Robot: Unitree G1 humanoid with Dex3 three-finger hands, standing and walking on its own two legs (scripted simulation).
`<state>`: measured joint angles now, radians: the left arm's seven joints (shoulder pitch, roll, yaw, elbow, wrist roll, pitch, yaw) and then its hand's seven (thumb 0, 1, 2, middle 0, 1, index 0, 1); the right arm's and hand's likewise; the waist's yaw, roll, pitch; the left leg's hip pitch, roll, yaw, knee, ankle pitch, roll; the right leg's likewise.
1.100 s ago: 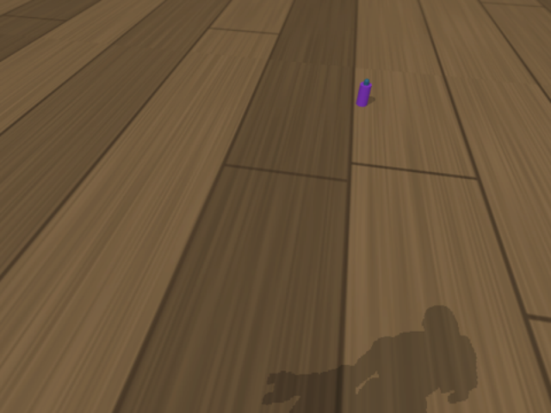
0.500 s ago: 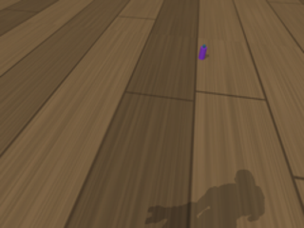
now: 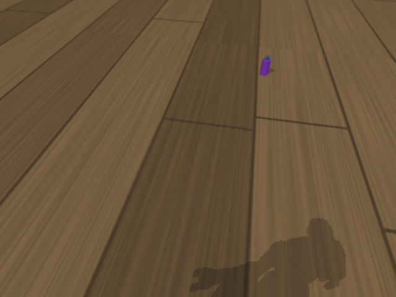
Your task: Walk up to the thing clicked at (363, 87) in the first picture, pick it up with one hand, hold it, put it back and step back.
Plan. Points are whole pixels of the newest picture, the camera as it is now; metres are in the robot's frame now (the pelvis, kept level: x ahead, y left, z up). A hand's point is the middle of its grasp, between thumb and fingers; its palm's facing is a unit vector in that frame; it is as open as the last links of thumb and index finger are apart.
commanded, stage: stand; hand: left
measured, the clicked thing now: (265, 64) +2.16 -0.68 -0.69
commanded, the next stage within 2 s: walk up in 0.02 s
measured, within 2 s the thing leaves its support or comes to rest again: neither
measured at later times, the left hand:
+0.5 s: hand (142, 258) +0.26 +0.14 -0.14, palm faces -0.11 -0.91 -0.41, open 7.3 cm
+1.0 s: hand (187, 158) +0.58 +0.03 -0.16, palm faces -0.39 -0.85 -0.36, open 7.4 cm
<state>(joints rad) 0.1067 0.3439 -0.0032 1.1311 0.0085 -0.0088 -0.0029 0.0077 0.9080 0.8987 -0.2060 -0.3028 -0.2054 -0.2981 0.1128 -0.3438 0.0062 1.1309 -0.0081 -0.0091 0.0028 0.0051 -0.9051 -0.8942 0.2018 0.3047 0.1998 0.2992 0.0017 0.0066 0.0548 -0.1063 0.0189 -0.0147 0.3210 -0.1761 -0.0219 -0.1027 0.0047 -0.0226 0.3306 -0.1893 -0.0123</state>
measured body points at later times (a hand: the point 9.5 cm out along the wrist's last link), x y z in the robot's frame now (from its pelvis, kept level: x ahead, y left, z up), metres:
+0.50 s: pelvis +0.13 -0.14 -0.03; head +0.10 -0.16 +0.42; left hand +0.26 +0.19 -0.11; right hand +0.15 -0.50 -0.15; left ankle +0.07 +0.02 -0.68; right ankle +0.15 -0.25 -0.75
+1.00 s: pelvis +0.42 -0.21 -0.02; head +0.44 -0.20 +0.43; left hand +0.60 +0.08 -0.13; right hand +0.40 -0.55 -0.10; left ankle +0.49 -0.09 -0.75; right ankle +0.31 -0.30 -0.67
